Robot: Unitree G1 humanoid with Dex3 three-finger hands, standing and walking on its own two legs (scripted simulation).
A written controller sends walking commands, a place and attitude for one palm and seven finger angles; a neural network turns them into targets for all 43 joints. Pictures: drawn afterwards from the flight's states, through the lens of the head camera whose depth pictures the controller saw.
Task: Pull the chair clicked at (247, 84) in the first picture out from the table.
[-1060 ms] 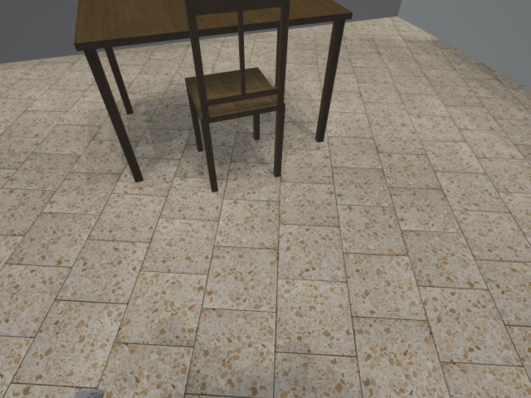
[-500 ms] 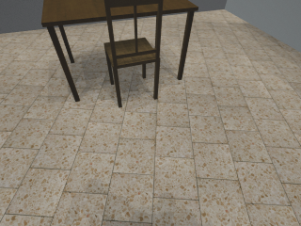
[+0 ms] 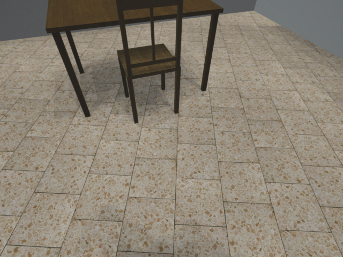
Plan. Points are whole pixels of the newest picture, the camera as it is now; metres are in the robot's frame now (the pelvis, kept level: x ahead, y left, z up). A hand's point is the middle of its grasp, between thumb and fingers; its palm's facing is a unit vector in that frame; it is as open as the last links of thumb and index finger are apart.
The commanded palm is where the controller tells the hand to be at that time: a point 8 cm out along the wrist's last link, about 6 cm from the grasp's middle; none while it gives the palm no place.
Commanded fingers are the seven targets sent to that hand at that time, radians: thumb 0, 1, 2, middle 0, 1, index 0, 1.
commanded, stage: look at it before walking up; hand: left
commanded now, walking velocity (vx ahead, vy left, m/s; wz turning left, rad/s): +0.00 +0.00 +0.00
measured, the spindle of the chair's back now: (152, 35) +1.33 +0.19 -0.07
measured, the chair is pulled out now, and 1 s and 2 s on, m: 0.00 0.00 0.00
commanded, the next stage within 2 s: walk to a spot facing it in 0.38 s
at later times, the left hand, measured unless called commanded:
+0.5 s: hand out of the picture +0.08 +0.25 -0.16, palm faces -0.02 -0.94 -0.33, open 7.4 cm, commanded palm none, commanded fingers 0.00 0.90 0.90 -0.20 -0.30 -0.20 -0.30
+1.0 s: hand out of the picture +0.08 +0.14 -0.17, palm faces -0.11 -0.98 -0.17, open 7.4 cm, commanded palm none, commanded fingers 0.00 0.90 0.90 -0.20 -0.30 -0.20 -0.30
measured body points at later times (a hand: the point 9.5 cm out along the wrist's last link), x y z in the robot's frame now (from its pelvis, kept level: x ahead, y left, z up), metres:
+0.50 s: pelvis +0.01 +0.00 +0.00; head +0.01 +0.00 +0.45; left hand +0.08 +0.29 -0.13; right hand +0.09 -0.30 -0.13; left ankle +0.01 +0.12 -0.74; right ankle +0.01 -0.12 -0.74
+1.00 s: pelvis +0.11 -0.03 -0.01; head +0.13 -0.04 +0.44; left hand +0.09 +0.19 -0.16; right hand +0.11 -0.28 -0.16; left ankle +0.14 +0.10 -0.67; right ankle +0.03 -0.11 -0.74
